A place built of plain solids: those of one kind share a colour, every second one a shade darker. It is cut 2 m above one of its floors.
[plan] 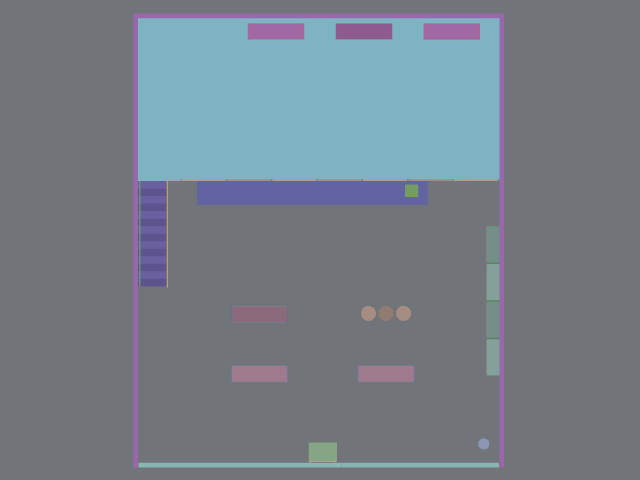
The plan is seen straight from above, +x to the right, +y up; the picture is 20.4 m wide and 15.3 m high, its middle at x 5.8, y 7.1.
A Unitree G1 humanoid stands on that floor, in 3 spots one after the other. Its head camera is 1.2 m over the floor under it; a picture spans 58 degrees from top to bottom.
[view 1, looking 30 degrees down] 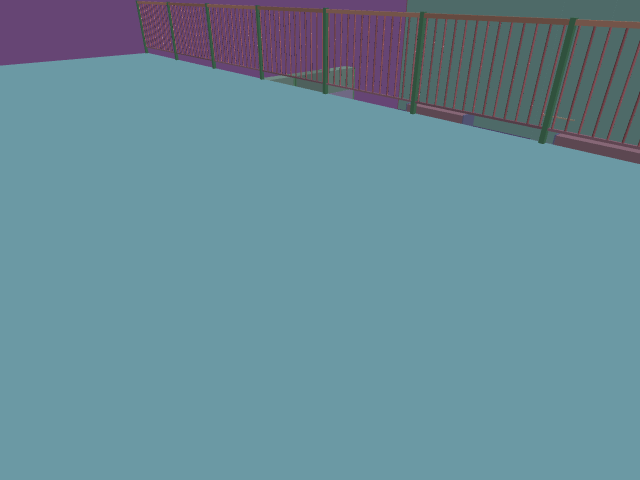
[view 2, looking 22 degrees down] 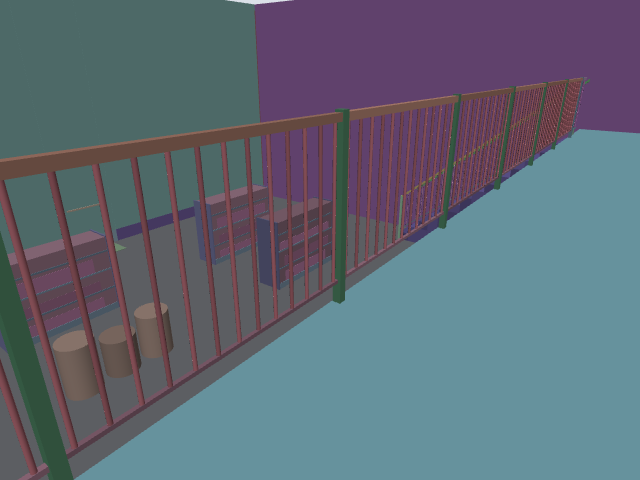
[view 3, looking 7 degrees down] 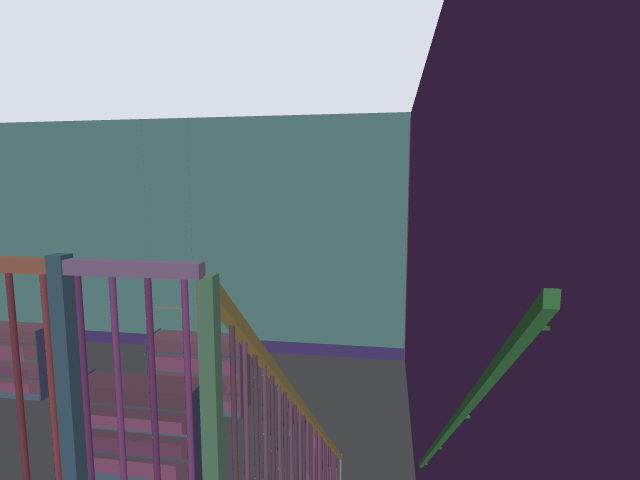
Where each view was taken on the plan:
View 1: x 1.30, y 13.07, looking -42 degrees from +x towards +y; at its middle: upper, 2.40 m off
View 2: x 10.32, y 10.18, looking -143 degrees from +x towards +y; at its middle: upper_guard_bar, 2.09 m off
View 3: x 0.45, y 10.08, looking -81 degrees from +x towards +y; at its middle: window_wall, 10.28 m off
